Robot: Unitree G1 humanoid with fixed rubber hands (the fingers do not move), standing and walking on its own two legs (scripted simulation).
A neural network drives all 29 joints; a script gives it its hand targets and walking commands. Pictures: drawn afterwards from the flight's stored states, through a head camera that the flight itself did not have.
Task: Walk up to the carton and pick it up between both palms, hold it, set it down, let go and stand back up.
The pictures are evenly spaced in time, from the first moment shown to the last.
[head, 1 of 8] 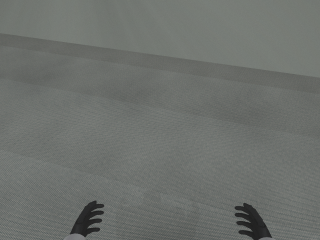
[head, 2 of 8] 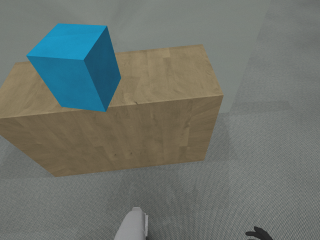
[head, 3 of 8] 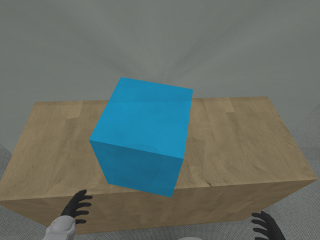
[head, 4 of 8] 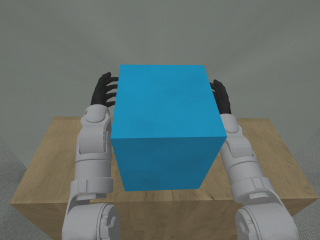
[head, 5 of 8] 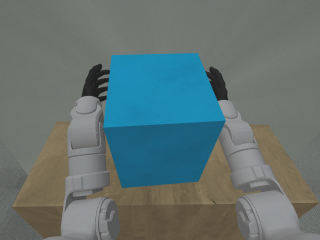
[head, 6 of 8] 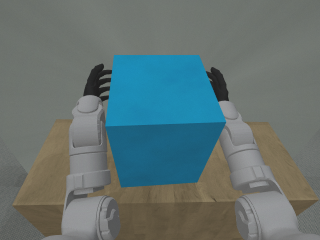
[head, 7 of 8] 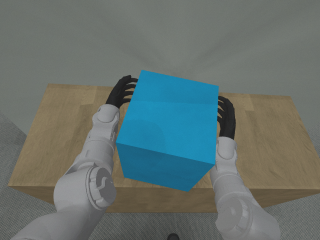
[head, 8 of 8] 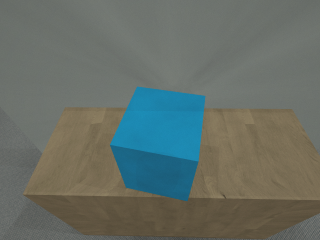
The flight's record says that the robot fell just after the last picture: no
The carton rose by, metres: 0.18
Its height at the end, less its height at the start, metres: +0.00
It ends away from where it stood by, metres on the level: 0.01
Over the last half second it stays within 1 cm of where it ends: yes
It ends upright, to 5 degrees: yes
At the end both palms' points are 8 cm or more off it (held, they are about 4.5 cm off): yes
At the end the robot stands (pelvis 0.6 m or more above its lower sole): yes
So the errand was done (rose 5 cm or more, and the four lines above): yes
